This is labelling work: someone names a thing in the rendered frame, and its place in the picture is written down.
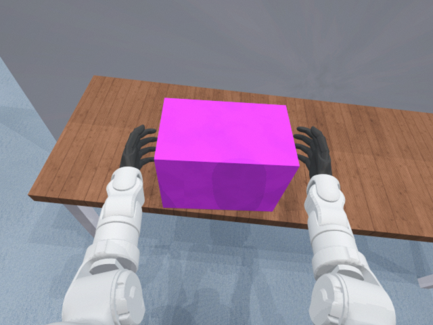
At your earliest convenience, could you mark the robot right upper arm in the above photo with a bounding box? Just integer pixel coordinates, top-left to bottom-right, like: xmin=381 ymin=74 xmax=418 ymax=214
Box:
xmin=309 ymin=272 xmax=395 ymax=325

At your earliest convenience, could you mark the robot left upper arm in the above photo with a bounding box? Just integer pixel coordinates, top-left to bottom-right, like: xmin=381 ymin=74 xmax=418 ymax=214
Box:
xmin=46 ymin=269 xmax=145 ymax=325

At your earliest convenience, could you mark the robot left hand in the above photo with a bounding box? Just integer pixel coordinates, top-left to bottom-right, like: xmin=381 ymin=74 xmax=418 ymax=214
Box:
xmin=119 ymin=125 xmax=158 ymax=170

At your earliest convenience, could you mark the robot left forearm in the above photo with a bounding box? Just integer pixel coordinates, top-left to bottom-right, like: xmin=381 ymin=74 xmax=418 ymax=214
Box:
xmin=62 ymin=167 xmax=145 ymax=321

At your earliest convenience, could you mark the table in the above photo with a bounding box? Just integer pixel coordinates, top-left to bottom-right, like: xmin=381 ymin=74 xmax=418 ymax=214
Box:
xmin=28 ymin=75 xmax=433 ymax=289

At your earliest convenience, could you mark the carton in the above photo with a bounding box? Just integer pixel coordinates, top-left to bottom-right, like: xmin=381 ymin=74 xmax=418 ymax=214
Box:
xmin=154 ymin=98 xmax=300 ymax=211

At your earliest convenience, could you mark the robot right hand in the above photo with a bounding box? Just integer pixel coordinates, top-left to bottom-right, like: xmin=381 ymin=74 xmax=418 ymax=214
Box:
xmin=293 ymin=126 xmax=332 ymax=179

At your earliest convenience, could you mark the robot right forearm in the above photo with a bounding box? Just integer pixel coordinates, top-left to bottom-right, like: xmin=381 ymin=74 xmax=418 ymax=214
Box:
xmin=304 ymin=174 xmax=396 ymax=325

